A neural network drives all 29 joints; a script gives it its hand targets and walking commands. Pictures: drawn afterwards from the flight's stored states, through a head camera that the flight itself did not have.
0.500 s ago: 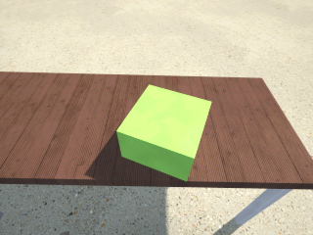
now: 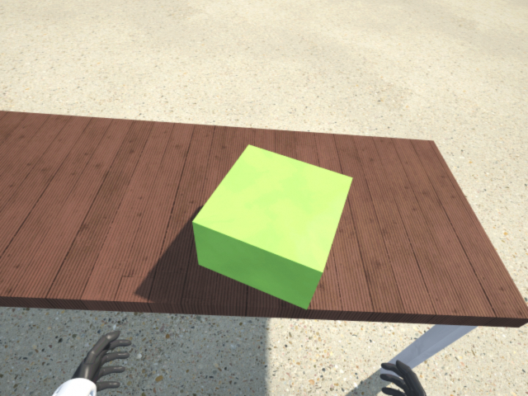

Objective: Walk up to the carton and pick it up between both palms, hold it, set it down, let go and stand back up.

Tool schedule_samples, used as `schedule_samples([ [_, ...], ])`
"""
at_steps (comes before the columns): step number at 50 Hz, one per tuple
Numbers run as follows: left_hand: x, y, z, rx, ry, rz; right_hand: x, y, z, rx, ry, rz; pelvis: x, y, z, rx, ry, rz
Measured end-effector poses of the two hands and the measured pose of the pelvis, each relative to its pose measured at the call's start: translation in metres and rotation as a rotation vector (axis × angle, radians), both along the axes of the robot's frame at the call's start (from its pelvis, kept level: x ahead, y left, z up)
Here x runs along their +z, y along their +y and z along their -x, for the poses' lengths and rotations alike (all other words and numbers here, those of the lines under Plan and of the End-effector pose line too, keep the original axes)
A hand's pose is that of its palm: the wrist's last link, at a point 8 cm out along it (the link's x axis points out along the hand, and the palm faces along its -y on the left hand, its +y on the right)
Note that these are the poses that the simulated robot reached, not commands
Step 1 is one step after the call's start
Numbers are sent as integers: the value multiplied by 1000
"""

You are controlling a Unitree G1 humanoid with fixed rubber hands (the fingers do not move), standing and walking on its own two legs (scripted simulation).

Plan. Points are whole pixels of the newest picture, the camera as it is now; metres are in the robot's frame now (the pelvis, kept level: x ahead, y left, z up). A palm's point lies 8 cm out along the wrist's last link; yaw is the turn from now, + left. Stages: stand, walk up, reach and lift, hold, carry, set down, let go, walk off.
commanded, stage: reach and lift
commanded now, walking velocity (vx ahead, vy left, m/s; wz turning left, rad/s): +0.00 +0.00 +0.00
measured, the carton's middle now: (275, 221) +0.47 -0.02 -0.05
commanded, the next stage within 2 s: none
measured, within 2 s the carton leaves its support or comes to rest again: neither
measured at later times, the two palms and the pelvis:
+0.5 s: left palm (64, 368) +0.18 +0.29 -0.05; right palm out of the picture +0.16 -0.19 -0.05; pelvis +0.02 +0.03 +0.01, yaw +0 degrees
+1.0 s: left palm (51, 356) +0.18 +0.29 -0.01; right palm (375, 379) +0.18 -0.16 -0.02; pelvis +0.00 +0.03 +0.00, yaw +1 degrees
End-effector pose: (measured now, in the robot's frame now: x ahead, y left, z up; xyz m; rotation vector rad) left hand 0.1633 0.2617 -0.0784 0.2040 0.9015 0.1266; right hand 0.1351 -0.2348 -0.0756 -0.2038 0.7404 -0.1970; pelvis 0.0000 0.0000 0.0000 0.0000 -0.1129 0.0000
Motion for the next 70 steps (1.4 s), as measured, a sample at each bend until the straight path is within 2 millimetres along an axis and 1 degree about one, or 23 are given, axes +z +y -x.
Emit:
schedule_samples([
  [6,8,14,2,-4,-52,7,4,19,-3,-21,-42,-32,3,10,-5,-2,6,7],
  [12,17,19,-5,-23,-124,36,9,34,-12,-42,-102,-56,5,20,-10,-2,10,15],
  [20,25,22,-12,-47,-214,78,20,41,-22,-76,-179,-63,5,29,-16,0,3,22],
  [27,32,27,-13,-71,-286,102,26,47,-25,-111,-236,-80,5,33,-17,5,-2,27],
  [39,50,33,-9,-118,-399,126,36,65,-28,-155,-337,-122,3,35,-12,12,-10,32],
  [46,59,32,-12,-137,-458,144,45,72,-34,-166,-392,-131,1,35,-7,17,-14,31],
  [51,66,32,-20,-153,-504,155,52,76,-43,-175,-426,-137,-1,34,-4,22,-14,31],
  [59,76,32,-43,-180,-555,167,62,82,-59,-194,-459,-150,-3,34,-3,26,-11,34],
  [70,89,29,-79,-186,-574,179,78,78,-85,-199,-474,-145,-1,36,-8,23,2,36],
])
